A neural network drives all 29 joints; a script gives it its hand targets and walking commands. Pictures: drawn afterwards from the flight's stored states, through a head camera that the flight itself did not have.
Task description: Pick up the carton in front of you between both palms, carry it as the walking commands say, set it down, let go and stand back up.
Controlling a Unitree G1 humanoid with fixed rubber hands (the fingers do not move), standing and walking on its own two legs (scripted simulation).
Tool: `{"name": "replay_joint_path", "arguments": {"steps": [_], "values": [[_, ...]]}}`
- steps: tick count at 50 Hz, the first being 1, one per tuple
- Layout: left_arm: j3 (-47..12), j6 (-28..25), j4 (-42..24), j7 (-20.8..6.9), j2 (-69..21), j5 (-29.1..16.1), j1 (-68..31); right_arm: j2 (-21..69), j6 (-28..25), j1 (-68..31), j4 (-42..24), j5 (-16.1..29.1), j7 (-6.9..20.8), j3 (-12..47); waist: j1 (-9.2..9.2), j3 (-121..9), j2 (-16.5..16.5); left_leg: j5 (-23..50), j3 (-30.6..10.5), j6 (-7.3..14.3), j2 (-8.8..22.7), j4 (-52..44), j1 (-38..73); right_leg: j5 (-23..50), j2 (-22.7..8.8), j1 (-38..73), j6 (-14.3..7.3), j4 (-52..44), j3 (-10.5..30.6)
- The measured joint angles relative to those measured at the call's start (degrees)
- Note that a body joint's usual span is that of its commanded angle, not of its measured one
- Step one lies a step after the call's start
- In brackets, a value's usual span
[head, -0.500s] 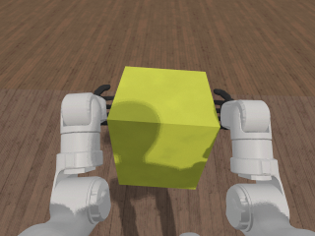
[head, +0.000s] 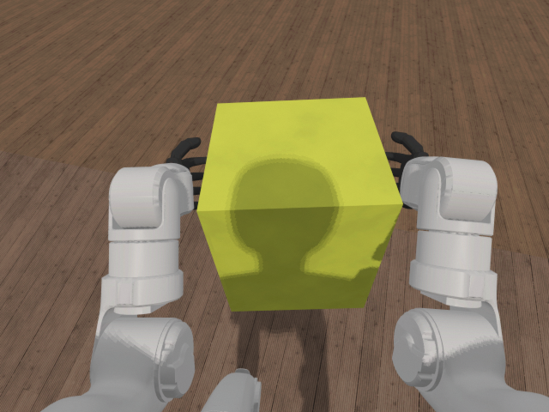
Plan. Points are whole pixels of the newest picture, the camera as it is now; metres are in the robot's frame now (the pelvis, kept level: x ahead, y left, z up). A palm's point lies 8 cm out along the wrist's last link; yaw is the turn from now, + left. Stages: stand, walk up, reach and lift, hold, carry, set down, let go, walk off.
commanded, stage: carry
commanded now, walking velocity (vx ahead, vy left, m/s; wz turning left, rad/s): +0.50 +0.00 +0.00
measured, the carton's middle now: (294, 210) +0.40 +0.04 +0.08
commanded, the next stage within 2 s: none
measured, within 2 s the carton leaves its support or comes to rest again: neither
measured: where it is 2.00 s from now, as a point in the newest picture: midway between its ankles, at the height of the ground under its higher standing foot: (312, 153)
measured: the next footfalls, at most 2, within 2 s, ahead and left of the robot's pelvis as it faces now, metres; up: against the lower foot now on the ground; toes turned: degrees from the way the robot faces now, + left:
left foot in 0.12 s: +0.28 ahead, +0.12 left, +0.04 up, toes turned +7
right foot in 0.52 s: +0.53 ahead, -0.09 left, +0.09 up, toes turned -9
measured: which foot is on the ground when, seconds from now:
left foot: up 0.00-0.10, down 0.12-0.54, up 0.56-0.88, down 0.90-1.00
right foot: down 0.00-0.14, up 0.16-0.50, down 0.52-0.92, up 0.94-1.00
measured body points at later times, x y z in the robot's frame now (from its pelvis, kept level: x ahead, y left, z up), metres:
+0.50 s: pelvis +0.33 +0.02 +0.04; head +0.35 +0.02 +0.49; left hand +0.74 +0.14 +0.22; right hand +0.71 -0.16 +0.21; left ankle +0.24 +0.12 -0.70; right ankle +0.48 -0.08 -0.65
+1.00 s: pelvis +0.66 +0.04 +0.10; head +0.67 +0.04 +0.55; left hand +1.06 +0.18 +0.26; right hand +1.04 -0.13 +0.26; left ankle +0.74 +0.12 -0.61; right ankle +0.53 -0.07 -0.54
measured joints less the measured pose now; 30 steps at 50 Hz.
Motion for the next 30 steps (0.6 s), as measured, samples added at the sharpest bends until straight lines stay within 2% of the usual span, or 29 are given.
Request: {"name": "replay_joint_path", "arguments": {"steps": [3,6,7,8,10,11,13,15,18,22,25,27,30], "values": [[0.7,-0.2,0.2,0.1,0.1,0.1,-1.8,0.1,0.0,-0.4,-1.4,-0.2,0.0,-0.4,-0.46,-1.1,-0.5,3.0,1.5,0.0,0.8,-13.7,0.3,-2.4,-0.6,4.4,1.3,-2.2,0.1],[1.6,0.0,2.6,0.0,0.9,0.2,-3.2,0.2,-0.5,-1.5,1.3,-0.5,0.1,-0.2,-2.8,-3.1,-2.0,5.7,5.5,1.0,-1.1,-26.3,6.7,-7.3,-3.0,7.8,3.0,0.7,0.7],[1.9,-0.1,3.7,-0.3,1.6,0.2,-3.5,0.4,-1.3,-1.9,3.0,-0.6,0.1,0.4,-4.15,-3.3,-2.9,6.3,6.6,0.8,-2.1,-26.2,8.2,-9.0,-4.7,7.1,3.1,5.8,1.3],[2.3,-0.5,4.7,-0.8,2.1,0.4,-3.3,0.7,-2.2,-2.0,4.7,-0.9,0.1,1.2,-5.63,-3.5,-3.0,4.8,7.0,0.5,-2.5,-24.7,9.1,-8.1,-5.1,5.0,3.0,13.5,3.2],[2.9,-0.8,6.8,-1.5,2.4,1.0,-2.6,1.1,-3.0,-0.8,6.7,-1.1,0.1,2.5,-8.37,-3.8,-1.9,1.7,6.8,0.3,-2.7,-24.8,11.8,-6.3,-2.4,-1.9,2.6,31.3,7.5],[3.1,-0.6,7.5,-1.6,2.2,1.5,-2.5,1.0,-2.9,0.2,7.0,-0.7,0.1,3.2,-9.48,-3.7,-1.4,1.2,6.5,0.1,-2.8,-26.3,13.5,-5.2,-1.2,-5.6,2.2,38.5,8.3],[3.3,0.3,7.9,-1.7,1.7,2.5,-2.6,0.4,-2.3,2.0,6.3,0.8,0.0,4.4,-11.18,-3.1,-0.9,1.2,6.1,-0.3,-2.7,-29.9,17.0,-2.6,0.1,-12.6,1.4,46.2,8.4],[3.4,1.0,6.9,-1.7,1.1,3.3,-2.6,-0.1,-1.7,3.0,4.8,2.3,-0.6,5.1,-12.28,-2.0,-0.6,0.8,6.0,-0.3,-2.4,-33.0,20.5,-1.5,0.4,-18.3,0.9,47.1,7.8],[3.9,1.8,3.7,-1.7,0.7,3.7,-2.9,-0.4,-1.3,2.6,2.2,3.8,-1.5,4.9,-13.17,-0.8,-0.4,-0.4,6.0,-0.5,-2.1,-36.7,25.3,-0.8,-0.5,-25.0,0.6,43.1,6.6],[4.6,2.0,0.5,-1.7,0.2,4.0,-3.5,-0.5,-1.4,0.6,0.9,4.1,-1.9,3.9,-12.88,-1.1,0.1,-2.8,5.9,-1.6,-1.6,-41.0,31.7,1.5,-2.0,-27.5,0.6,28.5,4.6],[4.8,1.5,1.9,-1.8,-0.1,4.3,-4.2,-0.8,-1.5,-0.7,2.5,3.8,-1.8,2.9,-11.17,-2.6,1.6,-6.7,5.5,-3.2,0.6,-40.4,35.7,3.7,-0.5,-22.5,-0.7,15.4,0.7],[3.9,-0.1,5.0,-1.8,-0.6,4.9,-4.9,-1.8,-2.0,-0.8,4.2,3.5,-1.2,2.1,-8.95,-2.9,2.8,-7.8,4.2,-3.3,3.2,-29.7,33.9,5.3,0.9,-19.0,-1.8,14.3,-1.5],[1.6,-1.3,7.0,-1.8,-1.4,5.2,-2.8,-2.2,-2.5,0.2,6.4,2.5,-0.1,1.0,-4.8,-2.7,1.3,-5.1,-1.8,-2.2,0.0,-1.7,22.6,1.5,1.2,-14.7,-2.1,13.8,-1.2]]}}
